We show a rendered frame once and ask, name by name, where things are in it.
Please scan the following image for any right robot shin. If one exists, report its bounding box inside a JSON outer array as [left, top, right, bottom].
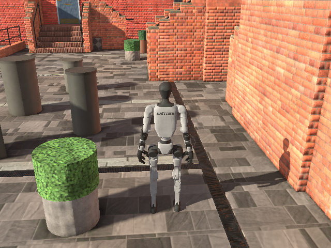
[[174, 170, 181, 205]]

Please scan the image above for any robot left hand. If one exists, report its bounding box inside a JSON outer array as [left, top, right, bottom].
[[137, 150, 149, 164]]

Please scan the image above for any left robot upper arm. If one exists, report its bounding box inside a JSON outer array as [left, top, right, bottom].
[[143, 104, 155, 133]]

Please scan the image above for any robot right hand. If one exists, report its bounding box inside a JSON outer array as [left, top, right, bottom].
[[182, 151, 193, 165]]

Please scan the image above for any humanoid robot head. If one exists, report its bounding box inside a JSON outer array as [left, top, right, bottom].
[[157, 82, 174, 107]]

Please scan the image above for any robot left forearm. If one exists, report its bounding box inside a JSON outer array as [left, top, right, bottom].
[[138, 126, 148, 151]]

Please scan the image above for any robot right forearm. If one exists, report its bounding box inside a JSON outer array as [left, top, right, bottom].
[[183, 126, 192, 152]]

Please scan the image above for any right robot upper arm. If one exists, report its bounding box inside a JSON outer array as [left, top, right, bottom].
[[176, 104, 188, 134]]

